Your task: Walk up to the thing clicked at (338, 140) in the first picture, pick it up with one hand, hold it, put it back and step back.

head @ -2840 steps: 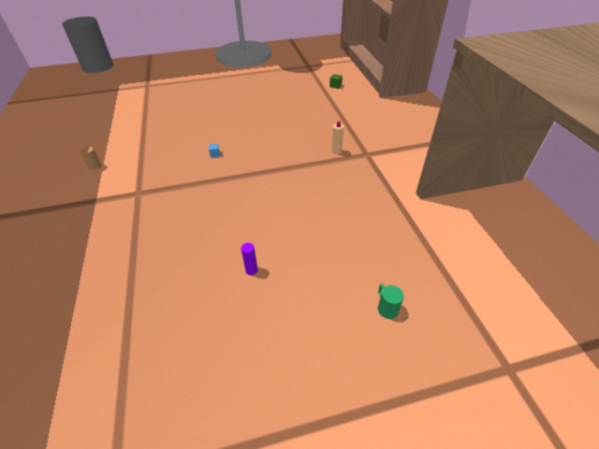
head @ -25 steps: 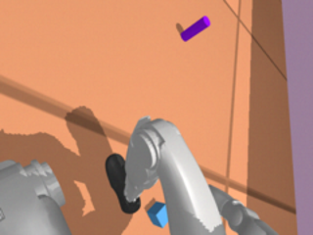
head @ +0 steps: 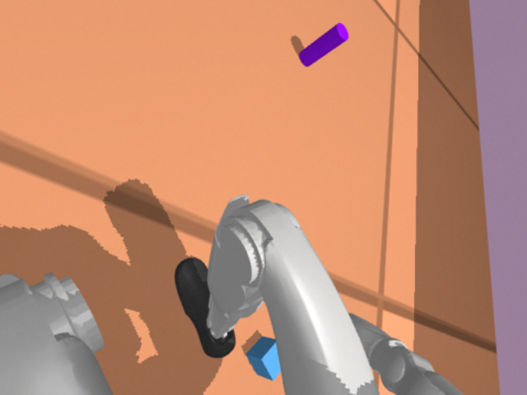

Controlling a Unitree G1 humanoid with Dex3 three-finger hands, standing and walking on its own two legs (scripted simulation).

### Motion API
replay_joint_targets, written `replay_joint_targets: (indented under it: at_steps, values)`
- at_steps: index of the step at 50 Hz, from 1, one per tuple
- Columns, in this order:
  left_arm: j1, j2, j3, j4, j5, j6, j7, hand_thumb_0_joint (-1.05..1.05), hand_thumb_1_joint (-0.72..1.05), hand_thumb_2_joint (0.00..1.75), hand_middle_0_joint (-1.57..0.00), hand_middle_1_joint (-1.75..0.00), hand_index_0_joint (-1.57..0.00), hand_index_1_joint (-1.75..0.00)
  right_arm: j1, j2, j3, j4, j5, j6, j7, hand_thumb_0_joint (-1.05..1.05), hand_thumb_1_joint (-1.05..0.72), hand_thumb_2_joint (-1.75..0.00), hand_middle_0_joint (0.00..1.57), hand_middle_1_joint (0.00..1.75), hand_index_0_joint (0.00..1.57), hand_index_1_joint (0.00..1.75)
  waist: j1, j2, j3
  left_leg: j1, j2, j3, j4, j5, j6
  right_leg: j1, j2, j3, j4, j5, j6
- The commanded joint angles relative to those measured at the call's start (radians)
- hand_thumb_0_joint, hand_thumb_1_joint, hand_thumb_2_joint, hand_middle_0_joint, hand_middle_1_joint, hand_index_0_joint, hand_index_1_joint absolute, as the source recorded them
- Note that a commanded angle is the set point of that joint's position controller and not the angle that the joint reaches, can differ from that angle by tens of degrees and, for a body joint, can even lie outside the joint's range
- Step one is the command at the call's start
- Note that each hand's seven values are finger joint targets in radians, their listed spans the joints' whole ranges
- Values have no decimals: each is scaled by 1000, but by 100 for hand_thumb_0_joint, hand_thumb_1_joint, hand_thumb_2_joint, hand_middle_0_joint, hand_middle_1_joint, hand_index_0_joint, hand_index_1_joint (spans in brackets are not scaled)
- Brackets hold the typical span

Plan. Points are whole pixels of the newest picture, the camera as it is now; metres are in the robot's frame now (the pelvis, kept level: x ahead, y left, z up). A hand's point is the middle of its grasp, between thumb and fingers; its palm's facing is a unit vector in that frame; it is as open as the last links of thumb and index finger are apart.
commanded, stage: withdraw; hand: left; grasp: from the side
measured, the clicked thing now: out of the picture +0.50 +0.29 -0.22
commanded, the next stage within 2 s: rise in 0.16 s
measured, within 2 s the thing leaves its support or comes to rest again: rests again in 0.16 s
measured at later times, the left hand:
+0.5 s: hand out of the picture +0.49 +0.40 -0.11, palm faces +0.38 -0.89 -0.26, open 17.3 cm
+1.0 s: hand out of the picture +0.33 +0.37 +0.06, palm faces +0.31 -0.82 -0.47, open 16.6 cm
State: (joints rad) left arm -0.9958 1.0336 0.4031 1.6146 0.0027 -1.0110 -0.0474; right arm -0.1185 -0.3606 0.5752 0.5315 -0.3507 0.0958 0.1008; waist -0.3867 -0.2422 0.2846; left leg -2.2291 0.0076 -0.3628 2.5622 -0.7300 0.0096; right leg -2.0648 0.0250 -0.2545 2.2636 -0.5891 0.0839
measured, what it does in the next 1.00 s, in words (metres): rises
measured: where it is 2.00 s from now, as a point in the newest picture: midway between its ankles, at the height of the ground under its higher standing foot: (152, 371)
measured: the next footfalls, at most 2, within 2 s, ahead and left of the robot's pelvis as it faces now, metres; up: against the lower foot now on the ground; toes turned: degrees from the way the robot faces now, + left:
none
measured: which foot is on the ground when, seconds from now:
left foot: down 0.00-1.00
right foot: down 0.00-1.00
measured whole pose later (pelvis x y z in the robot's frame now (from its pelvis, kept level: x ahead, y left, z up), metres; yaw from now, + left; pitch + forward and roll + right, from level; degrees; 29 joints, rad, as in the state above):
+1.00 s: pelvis +0.02 -0.01 +0.15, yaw +11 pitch +34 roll -6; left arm -0.35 0.54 0.32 0.58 0.10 -0.05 0.03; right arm 0.09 -0.25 0.03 0.53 0.02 0.18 0.01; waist -0.08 0.01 -0.16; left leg -1.91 0.04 -0.07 1.99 -0.67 0.02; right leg -1.88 -0.03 -0.04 1.89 -0.60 0.04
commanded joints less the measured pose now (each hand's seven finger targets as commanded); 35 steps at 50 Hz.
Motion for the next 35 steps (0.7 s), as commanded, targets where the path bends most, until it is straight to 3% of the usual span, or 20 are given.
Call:
replay_joint_targets:
  at_steps: [1,6,8,13,14,15,16,17,20,21,22,23,26,28,31,33,35]
  values:
    - [-279,223,67,-273,-16,-51,-10,0,-41,17,-16,-16,-16,-15,108,-371,-120,25,6,34,-22,0,-89,-90,20,30,20,30,-110,703,-623,526,77,68,-334,271,-34,328,48,-61,-120,243,-82]
    - [-251,321,137,-357,-2,27,-50,0,-50,11,-13,-11,-13,-11,151,-362,-148,23,31,54,-34,0,-90,-90,20,30,20,30,-66,733,-692,520,79,95,-346,287,-34,347,42,-42,-116,242,-87]
    - [-251,324,147,-384,-2,68,-74,0,-56,8,-11,-10,-11,-9,175,-360,-162,22,43,65,-39,0,-90,-90,20,30,20,30,-57,749,-699,527,79,97,-361,291,-36,331,38,-42,-112,239,-90]
    - [-254,248,94,-340,-8,169,-135,0,-59,8,-12,-13,-13,-11,207,-355,-192,13,81,67,-50,0,-88,-89,20,30,20,30,-84,669,-632,446,75,100,-370,205,-20,261,32,-43,-123,184,-92]
    - [-271,223,74,-331,-10,184,-146,0,-51,9,-6,-5,-5,-4,216,-354,-197,10,88,68,-51,0,-85,-90,20,30,20,30,-96,642,-620,424,74,99,-371,179,-15,247,32,-44,-129,165,-93]
    - [-174,308,118,-178,120,266,-86,0,-57,9,-8,-8,-7,-8,227,-322,-232,23,110,85,-45,0,-93,-92,20,30,20,30,-14,677,-655,485,72,117,-418,206,-26,221,26,-27,-143,147,-99]
    - [-243,283,89,-251,115,292,-70,0,-58,9,-8,-8,-7,-9,236,-321,-235,9,117,95,-41,0,-94,-92,20,30,20,30,-40,678,-663,473,77,118,-411,207,-25,216,28,-24,-145,148,-100]
    - [-287,273,80,-293,125,313,-62,0,-58,9,-8,-9,-6,-9,256,-320,-246,6,121,104,-38,0,-93,-92,20,30,20,30,-44,675,-689,488,74,122,-405,219,-22,215,27,-19,-149,161,-99]
    - [-323,358,116,-377,173,410,-30,0,-58,10,-8,-9,-7,-10,299,-312,-283,1,146,126,-32,0,-93,-92,20,30,20,30,-2,728,-766,512,66,142,-421,249,-18,205,20,-2,-134,165,-103]
    - [-308,400,146,-402,191,441,-19,0,-59,10,-9,-9,-8,-10,318,-311,-299,4,153,131,-26,0,-94,-92,20,30,20,30,18,743,-792,524,65,152,-418,271,-17,207,17,8,-130,173,-104]
    - [-313,418,158,-442,199,467,-11,0,-61,10,-10,-11,-9,-11,322,-301,-310,0,160,137,-26,0,-97,-93,20,30,20,30,40,734,-819,506,62,161,-420,248,-13,213,19,19,-134,155,-105]
    - [-315,417,164,-464,208,495,-5,0,-53,18,-9,-11,-9,-11,342,-294,-326,0,169,144,-26,0,-90,-90,20,30,20,30,43,750,-839,517,58,173,-427,255,-14,222,16,28,-135,160,-104]
    - [-234,384,192,-546,217,580,8,0,-38,16,-7,-9,-7,-9,375,-280,-379,-13,194,157,-22,0,-90,-90,20,30,20,30,106,781,-933,596,55,192,-464,289,-25,202,14,52,-141,158,-109]
    - [-163,275,159,-572,209,632,12,0,-36,17,-8,-9,-7,-9,390,-263,-412,-18,213,157,-21,0,-90,-90,20,30,20,30,117,756,-937,579,49,207,-494,285,-26,198,12,58,-159,154,-112]
    - [-85,148,114,-678,191,694,16,0,-36,17,-8,-9,-8,-9,405,-242,-471,-10,246,150,-23,0,-90,-90,20,30,20,30,164,734,-950,606,46,213,-556,243,-28,144,5,72,-185,118,-118]
    - [-11,71,82,-762,179,732,15,0,-36,17,-8,-9,-8,-9,421,-230,-514,-6,269,147,-23,0,-90,-90,20,30,20,30,198,720,-1017,654,42,220,-586,244,-29,145,2,86,-208,112,-124]
    - [55,3,44,-865,160,768,18,0,-36,17,-8,-9,-8,-9,418,-209,-551,-10,298,145,-27,0,-90,-90,20,30,20,30,225,668,-1038,633,37,232,-640,177,-16,170,-2,107,-256,84,-125]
